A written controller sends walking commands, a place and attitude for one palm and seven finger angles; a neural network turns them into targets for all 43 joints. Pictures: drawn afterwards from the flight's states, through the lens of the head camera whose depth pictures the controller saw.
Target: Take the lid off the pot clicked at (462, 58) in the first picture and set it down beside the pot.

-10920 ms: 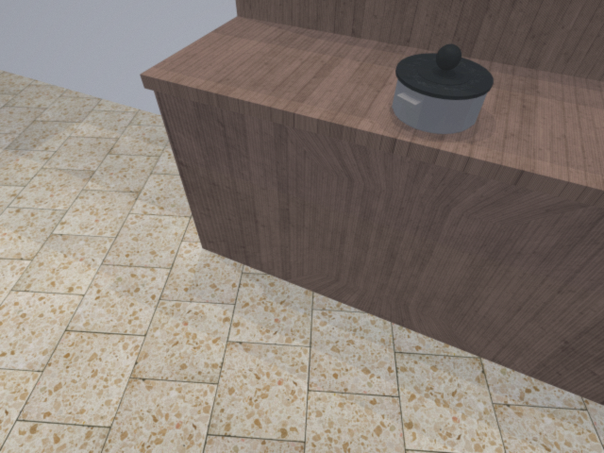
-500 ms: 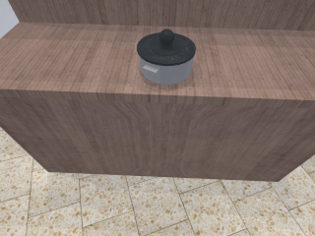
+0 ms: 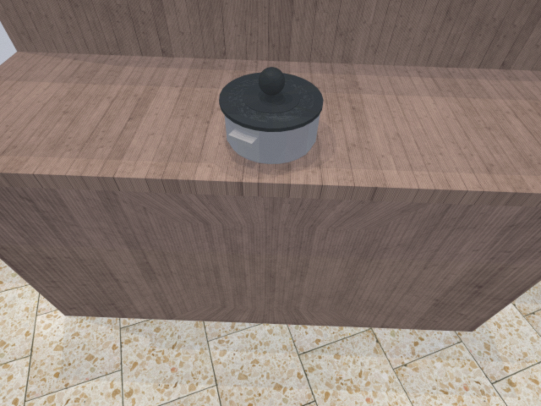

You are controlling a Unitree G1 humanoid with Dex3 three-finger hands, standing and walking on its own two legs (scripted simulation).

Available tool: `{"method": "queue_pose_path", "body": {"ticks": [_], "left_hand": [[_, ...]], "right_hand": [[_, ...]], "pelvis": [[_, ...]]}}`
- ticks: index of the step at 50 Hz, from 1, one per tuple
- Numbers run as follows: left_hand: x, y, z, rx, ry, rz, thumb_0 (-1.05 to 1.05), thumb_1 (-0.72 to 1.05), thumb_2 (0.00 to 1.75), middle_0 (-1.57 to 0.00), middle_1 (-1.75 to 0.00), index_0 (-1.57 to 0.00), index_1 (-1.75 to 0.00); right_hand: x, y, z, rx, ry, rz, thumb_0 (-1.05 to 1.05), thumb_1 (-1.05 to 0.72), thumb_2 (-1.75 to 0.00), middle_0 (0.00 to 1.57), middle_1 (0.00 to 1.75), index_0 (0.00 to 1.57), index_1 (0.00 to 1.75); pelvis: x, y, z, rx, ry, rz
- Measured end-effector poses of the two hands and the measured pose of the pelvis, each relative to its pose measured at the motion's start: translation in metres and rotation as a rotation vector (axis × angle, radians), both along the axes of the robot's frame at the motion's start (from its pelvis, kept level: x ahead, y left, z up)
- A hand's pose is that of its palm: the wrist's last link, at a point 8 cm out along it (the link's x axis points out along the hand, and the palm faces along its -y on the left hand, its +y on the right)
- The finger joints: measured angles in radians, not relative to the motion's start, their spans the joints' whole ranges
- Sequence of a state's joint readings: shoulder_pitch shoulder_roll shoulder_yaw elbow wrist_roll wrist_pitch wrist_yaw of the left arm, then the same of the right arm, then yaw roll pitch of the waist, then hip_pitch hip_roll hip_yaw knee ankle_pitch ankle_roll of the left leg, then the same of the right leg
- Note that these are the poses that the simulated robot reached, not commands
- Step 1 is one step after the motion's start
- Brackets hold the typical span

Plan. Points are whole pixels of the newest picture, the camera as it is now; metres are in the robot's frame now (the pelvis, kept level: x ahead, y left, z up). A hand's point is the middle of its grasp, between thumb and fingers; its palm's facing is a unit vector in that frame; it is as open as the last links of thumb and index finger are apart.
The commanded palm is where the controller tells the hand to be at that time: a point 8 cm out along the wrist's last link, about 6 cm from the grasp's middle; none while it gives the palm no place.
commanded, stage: shuffle to correct the standing spot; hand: left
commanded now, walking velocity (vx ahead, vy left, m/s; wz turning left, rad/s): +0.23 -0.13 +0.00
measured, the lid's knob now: (271, 81) +0.65 +0.03 +0.16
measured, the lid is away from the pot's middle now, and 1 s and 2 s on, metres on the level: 0.00 0.00 0.00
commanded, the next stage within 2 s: come to a stop and stand still in 0.58 s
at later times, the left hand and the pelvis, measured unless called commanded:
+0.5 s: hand out of the picture +0.09 +0.11 -0.19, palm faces +0.10 -0.99 -0.14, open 7.4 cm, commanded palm none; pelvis +0.13 -0.05 -0.01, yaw +1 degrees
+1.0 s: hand (237, 369) +0.22 +0.07 -0.19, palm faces +0.13 -0.98 -0.18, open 7.3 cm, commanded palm none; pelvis +0.23 -0.10 -0.01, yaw +3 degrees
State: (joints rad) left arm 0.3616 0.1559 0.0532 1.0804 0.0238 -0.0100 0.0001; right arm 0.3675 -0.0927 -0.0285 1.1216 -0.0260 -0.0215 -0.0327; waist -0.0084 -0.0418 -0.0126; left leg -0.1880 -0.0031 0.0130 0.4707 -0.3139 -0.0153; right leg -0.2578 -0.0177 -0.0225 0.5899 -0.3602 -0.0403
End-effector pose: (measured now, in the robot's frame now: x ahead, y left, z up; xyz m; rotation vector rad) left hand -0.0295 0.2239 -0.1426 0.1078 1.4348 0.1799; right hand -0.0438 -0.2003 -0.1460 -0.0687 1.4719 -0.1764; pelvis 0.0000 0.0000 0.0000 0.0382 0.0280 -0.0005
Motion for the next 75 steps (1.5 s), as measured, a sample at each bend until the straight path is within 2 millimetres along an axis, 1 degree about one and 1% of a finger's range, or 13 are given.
{"method": "queue_pose_path", "body": {"ticks": [4,7,16,19,22,28,34,41,45,52,60,67,75], "left_hand": [[0.021,-0.013,0.001,0.023,-0.027,0.029,0.01,0.91,0.90,-0.19,-0.30,-0.20,-0.30],[0.028,-0.025,0.004,0.036,-0.053,0.076,0.00,0.91,0.90,-0.19,-0.30,-0.20,-0.30],[0.022,-0.068,0.005,-0.040,0.137,0.101,0.00,0.91,0.90,-0.20,-0.30,-0.20,-0.30],[0.036,-0.072,-0.008,-0.067,0.163,0.092,0.00,0.91,0.90,-0.20,-0.30,-0.20,-0.30],[0.066,-0.071,-0.020,-0.073,0.148,0.060,0.01,0.91,0.90,-0.20,-0.30,-0.20,-0.30],[0.169,-0.063,-0.010,-0.022,-0.093,0.055,0.01,0.92,0.90,-0.20,-0.30,-0.20,-0.30],[0.222,-0.057,0.010,0.076,-0.224,0.043,0.02,0.94,0.90,-0.20,-0.30,-0.20,-0.30],[0.219,-0.089,0.003,0.071,-0.121,0.062,0.01,0.92,0.90,-0.19,-0.30,-0.20,-0.30],[0.223,-0.103,-0.006,0.019,-0.065,0.057,0.01,0.91,0.90,-0.20,-0.30,-0.20,-0.30],[0.254,-0.100,-0.011,0.019,-0.073,0.057,0.01,0.91,0.90,-0.20,-0.30,-0.21,-0.30],[0.285,-0.090,0.012,0.124,-0.208,0.029,0.01,0.91,0.90,-0.20,-0.30,-0.20,-0.30],[0.272,-0.097,0.018,0.118,-0.202,-0.007,0.00,0.91,0.90,-0.20,-0.30,-0.20,-0.30],[0.247,-0.092,-0.006,0.024,-0.172,0.004,0.01,0.90,0.90,-0.20,-0.30,-0.21,-0.30]], "right_hand": [[0.009,-0.016,-0.006,0.008,0.041,0.007,0.00,-0.91,-0.90,0.20,0.30,0.20,0.29],[0.034,-0.031,-0.003,0.002,0.071,0.051,0.00,-0.91,-0.90,0.20,0.30,0.20,0.29],[0.194,-0.056,0.002,-0.038,-0.200,0.091,0.01,-0.91,-0.90,0.20,0.30,0.19,0.29],[0.245,-0.051,0.001,-0.051,-0.308,0.108,0.00,-0.91,-0.90,0.20,0.30,0.19,0.29],[0.270,-0.049,0.005,-0.053,-0.373,0.103,0.00,-0.91,-0.90,0.20,0.30,0.19,0.29],[0.273,-0.074,0.014,-0.080,-0.304,0.118,-0.02,-0.95,-0.90,0.21,0.30,0.20,0.29],[0.288,-0.123,0.008,-0.084,-0.227,0.152,-0.02,-0.94,-0.90,0.21,0.30,0.20,0.29],[0.327,-0.160,0.007,-0.112,-0.225,0.159,0.00,-0.92,-0.90,0.20,0.30,0.20,0.29],[0.346,-0.156,0.013,-0.122,-0.252,0.151,0.00,-0.92,-0.90,0.20,0.30,0.19,0.29],[0.356,-0.133,0.016,-0.093,-0.248,0.174,0.00,-0.91,-0.90,0.20,0.30,0.19,0.29],[0.350,-0.137,0.000,-0.024,-0.253,0.167,0.00,-0.92,-0.90,0.21,0.30,0.20,0.29],[0.325,-0.154,0.001,-0.044,-0.215,0.109,0.00,-0.92,-0.90,0.20,0.30,0.20,0.29],[0.286,-0.145,0.014,-0.113,-0.185,0.111,0.00,-0.91,-0.90,0.20,0.30,0.19,0.29]], "pelvis": [[0.022,-0.017,-0.005,-0.014,0.010,0.027],[0.037,-0.027,-0.003,-0.009,0.011,0.043],[0.089,-0.034,-0.002,-0.019,-0.006,0.020],[0.111,-0.033,-0.012,-0.027,-0.029,0.005],[0.126,-0.039,-0.017,-0.004,-0.051,-0.006],[0.143,-0.057,-0.004,-0.015,-0.037,0.031],[0.169,-0.089,-0.004,-0.041,-0.021,0.066],[0.203,-0.109,-0.007,-0.046,-0.016,0.062],[0.219,-0.106,-0.007,-0.042,-0.021,0.054],[0.225,-0.106,-0.004,-0.035,-0.027,0.058],[0.213,-0.122,-0.006,-0.016,-0.008,0.066],[0.203,-0.121,-0.001,-0.027,-0.034,0.054],[0.189,-0.102,-0.004,-0.039,-0.050,0.061]]}}
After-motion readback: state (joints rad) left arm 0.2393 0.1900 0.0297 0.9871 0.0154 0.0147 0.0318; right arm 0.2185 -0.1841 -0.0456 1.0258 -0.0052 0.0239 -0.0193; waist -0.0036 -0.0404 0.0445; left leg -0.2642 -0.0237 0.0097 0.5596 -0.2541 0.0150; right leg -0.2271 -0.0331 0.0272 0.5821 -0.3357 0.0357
